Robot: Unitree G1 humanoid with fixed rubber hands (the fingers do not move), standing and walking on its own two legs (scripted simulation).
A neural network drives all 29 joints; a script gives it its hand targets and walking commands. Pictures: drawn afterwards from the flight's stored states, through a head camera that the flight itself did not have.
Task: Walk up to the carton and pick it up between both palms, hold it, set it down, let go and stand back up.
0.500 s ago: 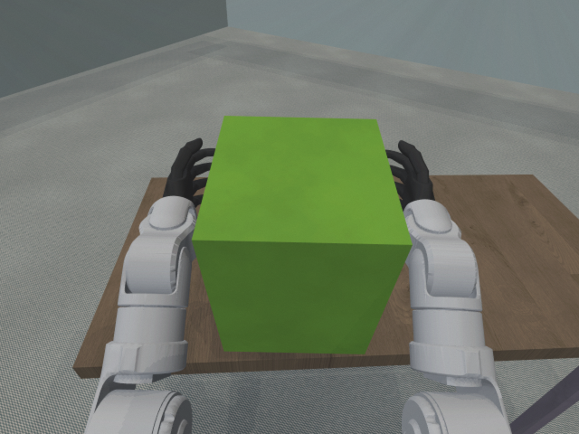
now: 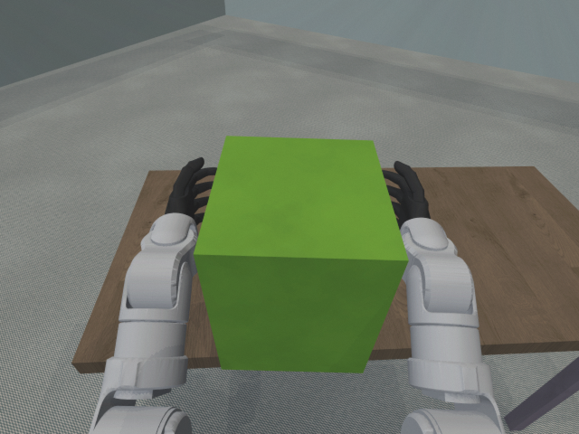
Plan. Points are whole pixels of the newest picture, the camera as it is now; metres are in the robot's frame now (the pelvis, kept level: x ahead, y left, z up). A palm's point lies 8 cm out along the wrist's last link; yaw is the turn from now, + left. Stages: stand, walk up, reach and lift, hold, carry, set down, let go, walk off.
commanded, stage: hold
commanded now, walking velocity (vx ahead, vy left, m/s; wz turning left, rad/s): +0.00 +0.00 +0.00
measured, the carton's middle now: (295, 256) +0.34 +0.00 +0.11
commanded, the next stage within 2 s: none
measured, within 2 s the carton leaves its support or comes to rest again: neither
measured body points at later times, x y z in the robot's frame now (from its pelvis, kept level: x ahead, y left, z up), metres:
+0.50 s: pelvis +0.00 +0.00 +0.00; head -0.04 +0.00 +0.45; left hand +0.36 +0.16 +0.19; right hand +0.38 -0.14 +0.20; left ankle +0.03 +0.12 -0.76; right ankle +0.03 -0.13 -0.76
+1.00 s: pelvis +0.00 +0.00 +0.00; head -0.03 +0.00 +0.45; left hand +0.36 +0.15 +0.19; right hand +0.37 -0.14 +0.20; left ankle +0.03 +0.12 -0.76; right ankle +0.03 -0.13 -0.76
